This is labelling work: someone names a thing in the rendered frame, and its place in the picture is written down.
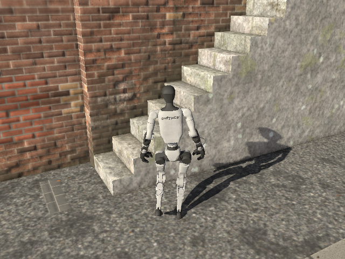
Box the stairs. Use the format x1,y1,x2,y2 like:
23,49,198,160
94,0,345,196

